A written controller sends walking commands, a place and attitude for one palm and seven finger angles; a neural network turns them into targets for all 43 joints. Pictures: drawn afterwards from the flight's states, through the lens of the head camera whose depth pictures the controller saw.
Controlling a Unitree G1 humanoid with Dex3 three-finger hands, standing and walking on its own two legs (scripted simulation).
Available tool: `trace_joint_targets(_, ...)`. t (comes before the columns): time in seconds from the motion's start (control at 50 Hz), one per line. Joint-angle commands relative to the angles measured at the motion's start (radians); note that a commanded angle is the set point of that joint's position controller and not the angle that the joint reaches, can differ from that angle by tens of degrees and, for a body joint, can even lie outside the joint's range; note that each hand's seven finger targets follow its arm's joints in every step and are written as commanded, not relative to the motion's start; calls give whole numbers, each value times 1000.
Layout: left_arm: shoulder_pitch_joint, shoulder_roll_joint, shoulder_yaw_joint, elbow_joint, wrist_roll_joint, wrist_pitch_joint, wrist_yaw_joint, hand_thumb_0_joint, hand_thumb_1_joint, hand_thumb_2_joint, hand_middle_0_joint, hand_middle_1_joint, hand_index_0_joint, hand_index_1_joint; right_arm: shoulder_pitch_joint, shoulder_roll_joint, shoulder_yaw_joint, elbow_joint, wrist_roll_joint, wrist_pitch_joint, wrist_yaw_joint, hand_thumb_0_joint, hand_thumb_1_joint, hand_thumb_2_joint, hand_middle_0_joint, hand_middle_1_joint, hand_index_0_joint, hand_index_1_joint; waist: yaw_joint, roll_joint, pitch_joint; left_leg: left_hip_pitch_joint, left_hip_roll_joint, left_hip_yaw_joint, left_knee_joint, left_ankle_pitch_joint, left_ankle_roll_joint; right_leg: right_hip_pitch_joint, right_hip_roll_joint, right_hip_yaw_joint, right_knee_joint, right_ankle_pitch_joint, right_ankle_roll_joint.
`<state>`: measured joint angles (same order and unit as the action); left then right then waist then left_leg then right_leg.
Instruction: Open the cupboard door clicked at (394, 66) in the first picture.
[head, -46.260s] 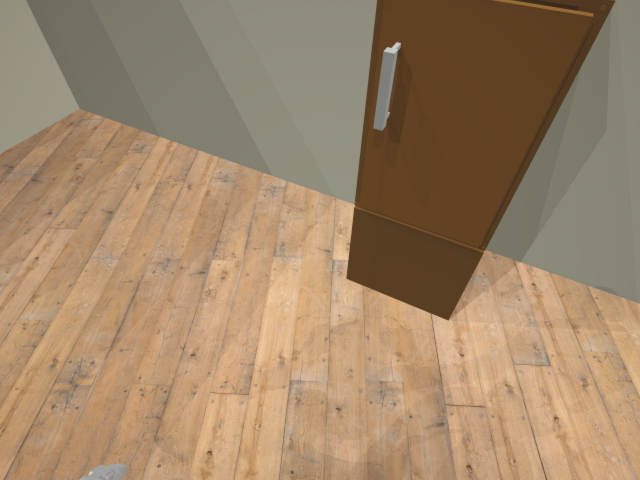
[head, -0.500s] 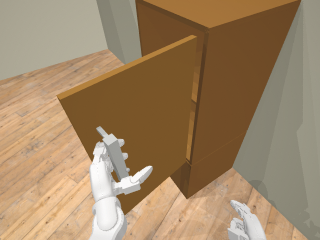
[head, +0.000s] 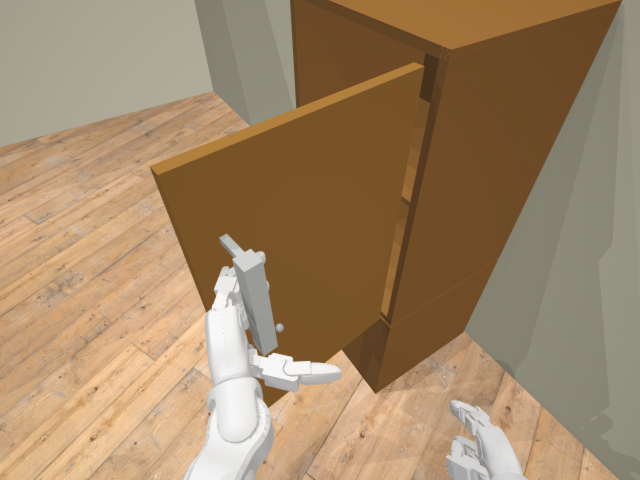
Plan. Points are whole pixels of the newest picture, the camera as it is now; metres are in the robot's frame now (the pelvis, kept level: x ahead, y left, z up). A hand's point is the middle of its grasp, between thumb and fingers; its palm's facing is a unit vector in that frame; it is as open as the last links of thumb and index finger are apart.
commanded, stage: slide the hand sideways off the handle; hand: left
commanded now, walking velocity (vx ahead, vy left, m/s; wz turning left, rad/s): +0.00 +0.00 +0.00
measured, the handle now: (248, 297) +0.31 +0.11 +0.09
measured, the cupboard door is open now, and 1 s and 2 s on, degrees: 97 100 100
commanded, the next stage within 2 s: draw the hand back to the body in 1.20 s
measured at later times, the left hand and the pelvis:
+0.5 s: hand (268, 367) +0.22 +0.08 +0.09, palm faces -0.05 -1.00 +0.01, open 16.3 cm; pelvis +0.00 +0.01 +0.00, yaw -2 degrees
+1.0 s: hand (219, 409) +0.18 +0.12 +0.09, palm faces +0.01 -1.00 -0.03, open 16.3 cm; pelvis +0.01 -0.01 -0.01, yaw +0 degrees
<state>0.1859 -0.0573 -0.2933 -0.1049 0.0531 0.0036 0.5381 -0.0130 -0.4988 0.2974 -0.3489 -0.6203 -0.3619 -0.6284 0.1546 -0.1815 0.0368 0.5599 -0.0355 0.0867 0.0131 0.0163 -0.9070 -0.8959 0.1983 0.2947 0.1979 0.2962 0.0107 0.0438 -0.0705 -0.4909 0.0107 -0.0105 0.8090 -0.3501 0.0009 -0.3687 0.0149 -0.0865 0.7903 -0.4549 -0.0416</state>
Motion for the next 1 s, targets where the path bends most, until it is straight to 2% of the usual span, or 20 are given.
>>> trace_joint_targets(0.0, -231, -42, -191, -213, 103, -94, -155, 0, -500, 300, -150, -300, -150, -300, -80, -129, -38, -159, 6, -51, 9, 0, -900, -900, 200, 300, 200, 300, -104, -127, -58, 184, -11, -39, -101, 145, 31, -151, -14, 76, -168, 226, 16)
trace_joint_targets(0.02, -287, 32, -114, -275, 61, -145, -270, 0, -500, 300, -150, -300, -150, -300, -65, -121, -53, -182, 19, -50, 1, 0, -900, -900, 200, 300, 200, 300, -69, -93, -149, 185, -10, -33, -97, 164, 34, -110, -18, 77, -142, 271, 8)
trace_joint_targets(0.04, -266, 54, -112, -291, 36, -180, -355, 0, -500, 300, -150, -300, -150, -300, -72, -117, -47, -202, 23, -61, -7, 0, -900, -900, 200, 300, 200, 300, -57, -39, -179, 202, -13, -24, -92, 169, 38, -101, -19, 79, -131, 290, 6)
trace_joint_targets(0.06, -268, 61, -113, -289, 2, -201, -428, 0, -500, 300, -150, -300, -150, -300, -60, -115, -40, -209, 31, -72, -14, 0, -900, -900, 200, 300, 200, 300, -68, -28, -173, 209, -11, -29, -96, 156, 38, -112, -19, 68, -128, 275, 6)
trace_joint_targets(0.08, -255, 69, -89, -279, -37, -211, -477, 0, -500, 300, -150, -300, -150, -300, -56, -114, -35, -221, 38, -84, -21, 0, -900, -900, 200, 300, 200, 300, -61, -26, -165, 205, -11, -32, -102, 127, 37, -117, -15, 61, -132, 241, 6)
trace_joint_targets(0.1, -253, 62, -71, -276, -72, -214, -500, 0, -500, 300, -150, -300, -150, -300, -60, -112, -31, -232, 43, -96, -28, 0, -900, -900, 200, 300, 200, 300, -61, -32, -158, 208, -7, -37, -109, 100, 35, -128, -11, 53, -139, 203, 7)
trace_joint_targets(0.12, -233, 33, -67, -251, -109, -204, -507, 0, -500, 300, -150, -300, -150, -300, -67, -112, -25, -238, 49, -109, -31, 0, -900, -900, 200, 300, 200, 300, -56, -36, -126, 196, -5, -43, -120, 60, 31, -139, -6, 45, -150, 158, 9)
trace_joint_targets(0.14, -221, 27, -40, -232, -139, -200, -498, 0, -500, 300, -150, -300, -150, -300, -70, -114, -21, -240, 51, -121, -34, 0, -900, -900, 200, 300, 200, 300, -55, -78, -100, 177, -3, -51, -132, 21, 27, -145, -2, 35, -157, 121, 13)
trace_joint_targets(0.18, -175, 55, 26, -245, -158, -189, -460, 0, -500, 300, -150, -300, -150, -300, -78, -118, -23, -246, 49, -136, -36, 0, -900, -900, 200, 300, 200, 300, -27, -82, -130, 175, -4, -50, -145, 6, 23, -129, 0, 33, -158, 101, 15)
trace_joint_targets(0.26, -56, 92, 69, -285, -116, -186, -398, 0, -500, 300, -150, -300, -150, -300, -66, -117, -26, -262, 44, -147, -17, 0, -900, -900, 200, 300, 200, 300, -3, -82, -129, 158, -1, -34, -151, 35, 22, -107, 0, 33, -146, 117, 12)
trace_joint_targets(0.36, 79, 115, 85, -343, -92, -202, -390, 0, -500, 300, -150, -300, -150, -300, -52, -117, -27, -287, 38, -148, 1, 0, -900, -900, 200, 300, 200, 300, 6, -59, -104, 131, 0, -16, -139, 44, 22, -109, 1, 39, -138, 121, 10)
trace_joint_targets(0.42, 80, 156, 110, -375, -90, -210, -399, 0, -500, 300, -150, -300, -150, -300, -42, -125, -29, -291, 37, -148, -2, 0, -900, -900, 200, 300, 200, 300, -7, -73, -83, 112, -2, -13, -121, 27, 27, -123, 2, 53, -150, 99, 13)
trace_joint_targets(0.44, 84, 155, 109, -383, -92, -213, -402, 0, -500, 300, -150, -300, -150, -300, -46, -124, -29, -294, 37, -150, -4, 0, -900, -900, 200, 300, 200, 300, -11, -44, -72, 112, -3, -10, -115, 29, 27, -136, 0, 56, -149, 101, 13)
trace_joint_targets(0.48, 130, 141, 107, -407, -107, -222, -415, 0, -500, 300, -150, -300, -150, -300, -30, -122, -31, -299, 38, -159, -6, 0, -900, -900, 200, 300, 200, 300, -11, -58, -87, 118, -3, -10, -109, 40, 28, -137, 4, 50, -141, 119, 16)
trace_joint_targets(0.52, 170, 164, 133, -419, -122, -229, -430, 0, -500, 300, -150, -300, -150, -300, -17, -127, -33, -296, 39, -166, -11, 0, -900, -900, 200, 300, 200, 300, -9, -78, -106, 110, -5, -10, -98, 60, 29, -123, 7, 52, -135, 147, 18)
trace_joint_targets(0.58, 250, 197, 175, -462, -144, -243, -459, 0, -500, 300, -150, -300, -150, -300, -5, -129, -39, -303, 43, -177, -13, 0, -900, -900, 200, 300, 200, 300, -4, -62, -124, 101, -9, -2, -79, 104, 30, -110, 7, 55, -114, 223, 21)
trace_joint_targets(0.64, 322, 191, 168, -486, -153, -258, -481, 0, -500, 300, -150, -300, -150, -300, 12, -128, -40, -312, 46, -188, -11, 0, -900, -900, 200, 300, 200, 300, -7, -35, -112, 89, -10, -2, -64, 129, 30, -121, 7, 48, -92, 260, 22)
trace_joint_targets(0.74, 430, 231, 221, -516, -182, -283, -531, 0, -500, 300, -150, -300, -150, -300, 30, -130, -51, -320, 49, -200, -19, 0, -900, -900, 200, 300, 200, 300, -6, -70, -125, 53, -16, 1, -24, 157, 33, -112, 3, 65, -75, 340, 34)
trace_joint_targets(0.86, 487, 271, 291, -533, -232, -310, -600, 0, -500, 300, -150, -300, -150, -300, 41, -128, -62, -318, 57, -208, -37, 0, -900, -900, 200, 300, 200, 300, -9, -84, -139, 17, -23, -1, 19, 148, 32, -112, -13, 98, -73, 402, 57)
trace_joint_targets(0.98, 513, 301, 345, -523, -277, -327, -659, 0, -500, 300, -150, -300, -150, -300, 31, -127, -66, -315, 65, -211, -52, 0, -900, -900, 200, 300, 200, 300, -4, -77, -116, -20, -26, -9, 40, 122, 29, -125, -22, 118, -80, 365, 62)
